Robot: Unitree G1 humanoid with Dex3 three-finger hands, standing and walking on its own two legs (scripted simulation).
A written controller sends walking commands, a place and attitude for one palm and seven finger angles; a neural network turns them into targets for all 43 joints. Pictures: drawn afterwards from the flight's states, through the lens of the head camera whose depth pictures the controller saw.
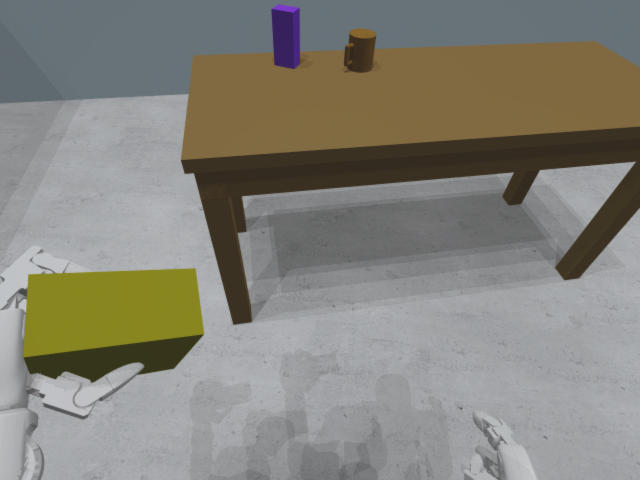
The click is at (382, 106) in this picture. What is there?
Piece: table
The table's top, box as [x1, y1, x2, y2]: [181, 41, 639, 173]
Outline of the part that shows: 639,67 595,41 374,49 372,69 364,73 350,71 346,66 343,65 344,50 300,52 300,63 294,69 274,65 273,53 193,55 181,162 184,172 190,173 638,138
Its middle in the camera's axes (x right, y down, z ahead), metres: +0.35 -0.44 +1.15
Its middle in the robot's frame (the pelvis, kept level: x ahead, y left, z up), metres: +1.17 -0.29 -0.06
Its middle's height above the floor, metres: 0.72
